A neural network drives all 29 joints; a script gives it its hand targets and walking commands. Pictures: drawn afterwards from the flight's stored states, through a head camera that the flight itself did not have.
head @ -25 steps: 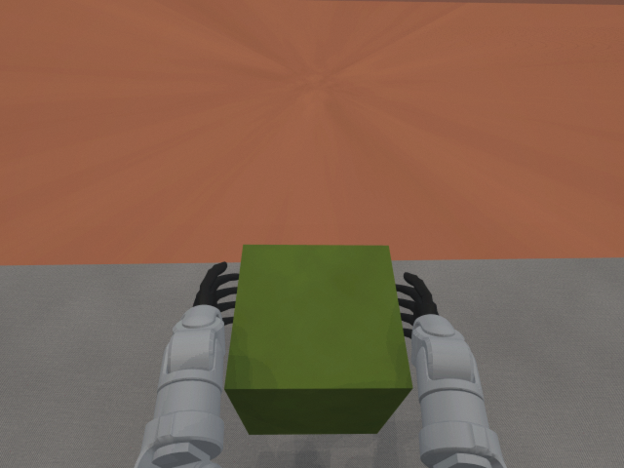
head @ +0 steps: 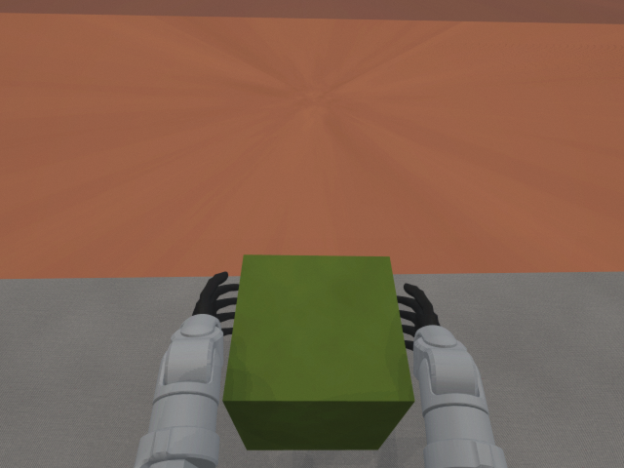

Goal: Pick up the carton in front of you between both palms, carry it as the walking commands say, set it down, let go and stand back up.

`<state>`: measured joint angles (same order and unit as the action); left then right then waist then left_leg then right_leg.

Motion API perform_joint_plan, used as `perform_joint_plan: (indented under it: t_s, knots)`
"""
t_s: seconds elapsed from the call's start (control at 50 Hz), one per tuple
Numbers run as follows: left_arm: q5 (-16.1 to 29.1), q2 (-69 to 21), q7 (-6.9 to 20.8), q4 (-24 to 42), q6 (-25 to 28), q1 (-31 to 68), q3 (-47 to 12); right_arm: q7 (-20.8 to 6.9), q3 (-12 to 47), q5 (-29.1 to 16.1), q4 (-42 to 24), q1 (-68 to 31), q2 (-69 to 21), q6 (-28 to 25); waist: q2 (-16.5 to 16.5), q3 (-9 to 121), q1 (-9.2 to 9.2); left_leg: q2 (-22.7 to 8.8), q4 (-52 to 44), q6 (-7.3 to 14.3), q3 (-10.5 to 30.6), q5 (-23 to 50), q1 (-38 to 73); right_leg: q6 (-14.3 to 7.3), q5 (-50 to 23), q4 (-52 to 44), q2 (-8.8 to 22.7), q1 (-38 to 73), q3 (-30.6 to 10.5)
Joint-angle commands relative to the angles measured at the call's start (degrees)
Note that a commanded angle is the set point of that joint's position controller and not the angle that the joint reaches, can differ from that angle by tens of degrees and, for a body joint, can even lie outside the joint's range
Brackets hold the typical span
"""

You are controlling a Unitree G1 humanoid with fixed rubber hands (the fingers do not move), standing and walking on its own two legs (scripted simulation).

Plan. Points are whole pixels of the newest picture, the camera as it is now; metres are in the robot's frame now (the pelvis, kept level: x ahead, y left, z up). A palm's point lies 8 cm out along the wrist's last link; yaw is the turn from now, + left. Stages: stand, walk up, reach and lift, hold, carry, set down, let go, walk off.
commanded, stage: reach and lift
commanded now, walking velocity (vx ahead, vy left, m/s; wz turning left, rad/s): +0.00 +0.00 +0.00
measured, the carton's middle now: (314, 358) +0.29 +0.00 -0.05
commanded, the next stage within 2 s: hold in 0.02 s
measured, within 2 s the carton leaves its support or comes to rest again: neither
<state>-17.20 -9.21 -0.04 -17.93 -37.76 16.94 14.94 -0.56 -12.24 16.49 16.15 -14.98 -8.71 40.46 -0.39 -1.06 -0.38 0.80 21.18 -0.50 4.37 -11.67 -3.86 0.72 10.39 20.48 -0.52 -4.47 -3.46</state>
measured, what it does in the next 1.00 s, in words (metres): walks ahead: right foot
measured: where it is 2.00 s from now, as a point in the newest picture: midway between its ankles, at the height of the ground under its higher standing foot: (293, 332)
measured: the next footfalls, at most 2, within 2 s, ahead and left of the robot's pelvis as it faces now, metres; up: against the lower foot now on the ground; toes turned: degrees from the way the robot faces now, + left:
right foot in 0.90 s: +0.20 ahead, -0.10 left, +0.00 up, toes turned -10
left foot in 1.28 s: +0.48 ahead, +0.14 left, +0.00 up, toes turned +15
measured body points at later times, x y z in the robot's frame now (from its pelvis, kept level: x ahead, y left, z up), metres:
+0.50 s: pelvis -0.01 +0.00 +0.00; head -0.06 +0.00 +0.45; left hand +0.30 +0.15 +0.05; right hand +0.29 -0.15 +0.04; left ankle +0.00 +0.13 -0.74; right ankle +0.01 -0.13 -0.74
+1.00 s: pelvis +0.15 +0.00 -0.01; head +0.13 +0.00 +0.44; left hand +0.43 +0.15 +0.07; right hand +0.42 -0.15 +0.07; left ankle +0.05 +0.10 -0.69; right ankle +0.16 -0.10 -0.75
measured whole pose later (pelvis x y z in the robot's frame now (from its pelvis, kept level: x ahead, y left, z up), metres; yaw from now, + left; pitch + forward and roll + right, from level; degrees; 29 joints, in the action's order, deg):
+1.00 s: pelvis +0.15 +0.00 -0.01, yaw +3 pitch +5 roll -1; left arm -7.3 -7.9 -5.2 13.7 -67.1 10.2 5.0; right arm 4.5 -7.2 5.9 -18.3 -6.5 -7.4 70.2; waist -0.7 10.3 -0.8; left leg -3.5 53.4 0.9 -4.2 -26.6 -21.8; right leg -2.9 13.5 26.7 1.9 -18.6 13.3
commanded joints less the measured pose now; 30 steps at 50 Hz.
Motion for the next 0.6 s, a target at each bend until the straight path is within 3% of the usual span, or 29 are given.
perform_joint_plan:
  t_s: [0.0,0.12,0.24,0.4,0.42,0.44,0.46,0.48,0.5,0.52,0.54,0.58]
  knots:
    - [13.75,-54.26,14.56,-0.05,0.08,22.98,-29.47,-13.16,29.09,-14.16,-5.0,-29.17,-52.11,-3.12,-0.09,14.48,-0.01,4.7,-2.83,-0.22,-0.13,12.17,0.89,-0.36,-11.19,-1.51,-5.05,6.16,-0.09]
    - [15.89,-53.55,13.74,5.88,-2.69,19.9,-32.84,-12.67,32.9,-16.45,-10.65,-26.53,-51.59,-0.38,-0.18,16.14,0.52,4.57,-3.9,-0.57,0.24,17.34,4.18,0.01,-15.42,-2.63,-5.09,8.57,-0.42]
    - [14.26,-51.31,14.01,3.73,-4.66,21.34,-29.66,-12.67,28.95,-14.56,-7.99,-27.05,-49.37,1.47,-0.16,8.37,0.08,4.1,-5.18,0.03,-0.45,5.75,0.56,-0.74,-4.64,-3.77,-4.75,5.23,-0.07]
    - [14.75,-53.5,14.96,2.31,-3.8,27.21,-29.86,-13.5,29.8,-15.19,-6.71,-33.15,-52.1,0.72,-0.1,11.29,0.34,3.98,-4.12,0.35,-0.63,2.52,-0.44,-0.77,-1.89,-2.63,-4.42,5.28,0.1]
    - [16.27,-52.79,14.82,1.63,-4.25,28.84,-30.94,-13.13,30.65,-16.02,-6.3,-34.93,-52.11,0.98,3.04,13.61,-0.07,-5.69,0.52,1.05,-0.58,-8.07,-6.51,-0.29,9.69,-0.22,6.04,-0.8,-0.57]
    - [16.47,-52.76,14.6,2.44,-4.37,28.17,-31.31,-12.85,30.52,-16.64,-6.36,-34.71,-52.29,1.13,3.45,13.64,0.11,-3.85,0.72,0.95,-0.27,-19.96,-9.48,-0.96,23.26,-2.85,6.02,-3.73,-2.88]
    - [16.94,-52.73,14.29,3.78,-4.59,28.29,-32.24,-12.61,31.64,-17.43,-7.51,-35.25,-52.31,1.24,4.37,11.92,0.16,-2.7,2.3,0.6,-1.39,-27.37,-14.12,-1.73,33.62,-4.61,6.73,-5.88,-4.36]
    - [17.15,-52.72,13.92,5.23,-4.88,28.39,-32.8,-12.47,32.61,-18.06,-8.61,-35.94,-52.34,1.5,6.34,11.28,0.49,-1.33,6.21,-0.07,-3.66,-25.08,-16.68,-2.78,35.11,-5.98,8.22,-6.18,-6.2]
    - [17.36,-52.71,13.44,6.14,-5.39,27.54,-33.34,-12.3,33.61,-18.94,-9.67,-35.94,-52.49,1.96,9.22,13.31,0.89,0.11,12.87,-0.62,-6.98,-16.09,-15.94,-4.33,32.11,-7.36,10.8,-5.79,-9.33]
    - [17.74,-52.41,12.78,7.2,-6.12,25.92,-34.34,-12.16,35.18,-20.25,-11.27,-35.88,-52.46,2.64,10.04,15.59,1.19,-0.11,15.94,-0.71,-8.09,-11.2,-14.56,-5.93,27.93,-7.78,12.74,-7.09,-11.75]
    - [18.37,-51.92,12.1,8.96,-7.14,24.77,-35.78,-12.03,37.03,-21.62,-12.67,-35.66,-52.41,3.55,8.7,17.26,0.94,-0.39,12.7,-0.4,-8.9,-11.33,-13.28,-6.64,25.95,-6.72,12.78,-8.23,-10.23]
    - [20.3,-50.82,10.95,13.19,-9.92,24.81,-38.98,-11.7,39.7,-24.62,-15.44,-35.78,-51.62,6.25,4.56,19.03,0.59,-0.94,1.66,0.95,-8.82,-11.48,-2.87,-5.7,26.71,-0.39,9.72,-15.45,-4.55]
